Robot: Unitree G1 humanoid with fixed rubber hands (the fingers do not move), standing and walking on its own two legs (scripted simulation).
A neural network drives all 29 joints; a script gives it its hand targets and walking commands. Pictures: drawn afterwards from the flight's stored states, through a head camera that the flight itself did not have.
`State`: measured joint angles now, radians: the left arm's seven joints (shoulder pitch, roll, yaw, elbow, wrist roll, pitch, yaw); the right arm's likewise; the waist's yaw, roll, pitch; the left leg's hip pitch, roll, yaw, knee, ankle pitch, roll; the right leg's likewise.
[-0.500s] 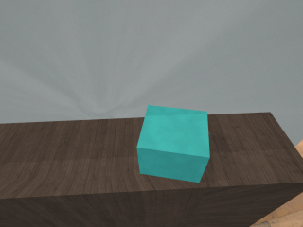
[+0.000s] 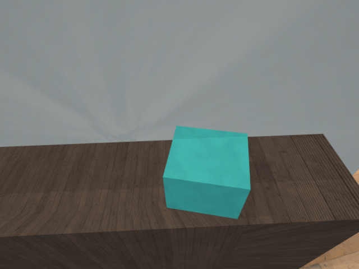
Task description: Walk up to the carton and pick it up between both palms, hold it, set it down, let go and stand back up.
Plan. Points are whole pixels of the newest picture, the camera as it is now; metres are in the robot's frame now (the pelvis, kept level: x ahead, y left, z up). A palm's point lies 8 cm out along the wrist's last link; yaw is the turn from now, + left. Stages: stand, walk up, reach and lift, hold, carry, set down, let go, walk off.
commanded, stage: stand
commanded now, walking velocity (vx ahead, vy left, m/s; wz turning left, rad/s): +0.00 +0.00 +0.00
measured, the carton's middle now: (206, 171) +0.41 -0.05 -0.05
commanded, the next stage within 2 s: none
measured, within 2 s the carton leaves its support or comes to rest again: neither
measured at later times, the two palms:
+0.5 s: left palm out of the picture -0.01 +0.24 -0.14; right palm out of the picture +0.01 -0.24 -0.13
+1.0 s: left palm out of the picture -0.01 +0.24 -0.14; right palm out of the picture +0.00 -0.23 -0.13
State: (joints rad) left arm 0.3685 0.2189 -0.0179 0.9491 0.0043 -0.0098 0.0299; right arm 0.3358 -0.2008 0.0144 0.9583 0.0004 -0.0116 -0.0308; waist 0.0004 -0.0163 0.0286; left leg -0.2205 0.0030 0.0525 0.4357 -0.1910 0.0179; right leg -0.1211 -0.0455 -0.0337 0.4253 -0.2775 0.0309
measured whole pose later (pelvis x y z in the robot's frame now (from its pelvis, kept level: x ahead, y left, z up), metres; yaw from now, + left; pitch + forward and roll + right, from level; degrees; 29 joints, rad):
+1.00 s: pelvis +0.01 +0.00 +0.00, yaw +0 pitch -1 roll +0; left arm 0.37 0.21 -0.02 1.00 0.00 -0.01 0.04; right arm 0.34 -0.18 0.01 1.01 0.00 -0.02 -0.04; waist 0.00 -0.02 0.03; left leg -0.22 0.00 0.05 0.42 -0.19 0.02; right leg -0.11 -0.05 -0.04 0.40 -0.27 0.03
